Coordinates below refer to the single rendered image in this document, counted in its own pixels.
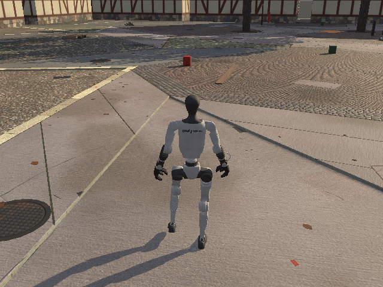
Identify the left robot upper arm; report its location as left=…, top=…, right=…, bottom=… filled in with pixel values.
left=163, top=121, right=180, bottom=154

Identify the robot right hand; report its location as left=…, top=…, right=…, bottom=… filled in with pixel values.
left=216, top=165, right=230, bottom=178

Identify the robot left thigh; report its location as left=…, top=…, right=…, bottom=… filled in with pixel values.
left=171, top=166, right=184, bottom=196

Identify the robot left hand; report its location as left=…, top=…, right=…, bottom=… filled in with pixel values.
left=154, top=167, right=168, bottom=181

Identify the robot right forearm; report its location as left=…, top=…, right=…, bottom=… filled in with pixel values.
left=216, top=144, right=228, bottom=167

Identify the right robot upper arm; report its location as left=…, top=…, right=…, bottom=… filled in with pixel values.
left=205, top=121, right=222, bottom=154

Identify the robot left forearm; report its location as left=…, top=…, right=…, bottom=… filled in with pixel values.
left=156, top=145, right=168, bottom=170

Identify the robot head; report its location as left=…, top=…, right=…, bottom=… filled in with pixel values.
left=182, top=94, right=202, bottom=124

